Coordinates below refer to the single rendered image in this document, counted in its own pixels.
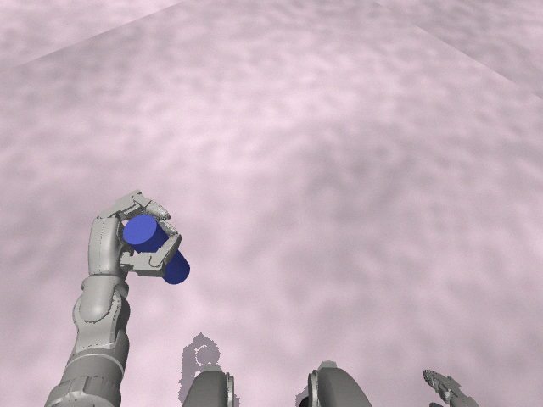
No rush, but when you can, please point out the left robot hand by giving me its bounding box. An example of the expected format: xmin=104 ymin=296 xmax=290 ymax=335
xmin=88 ymin=189 xmax=182 ymax=281

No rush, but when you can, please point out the right robot hand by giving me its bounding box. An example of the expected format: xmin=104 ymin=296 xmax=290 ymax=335
xmin=423 ymin=370 xmax=479 ymax=407

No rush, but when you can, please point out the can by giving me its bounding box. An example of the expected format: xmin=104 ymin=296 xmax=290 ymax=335
xmin=123 ymin=215 xmax=190 ymax=285

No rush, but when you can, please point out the left robot arm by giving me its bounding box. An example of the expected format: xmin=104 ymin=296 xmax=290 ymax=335
xmin=44 ymin=274 xmax=131 ymax=407

